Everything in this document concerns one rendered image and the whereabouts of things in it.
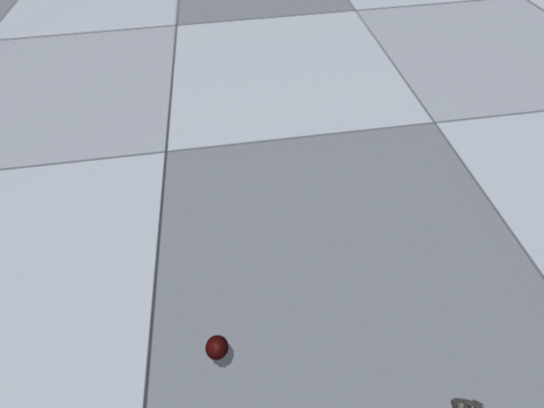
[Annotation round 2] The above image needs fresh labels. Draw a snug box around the ball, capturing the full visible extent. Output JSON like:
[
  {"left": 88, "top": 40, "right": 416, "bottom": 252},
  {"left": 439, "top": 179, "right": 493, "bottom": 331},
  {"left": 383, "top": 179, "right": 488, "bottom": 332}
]
[{"left": 206, "top": 335, "right": 229, "bottom": 360}]

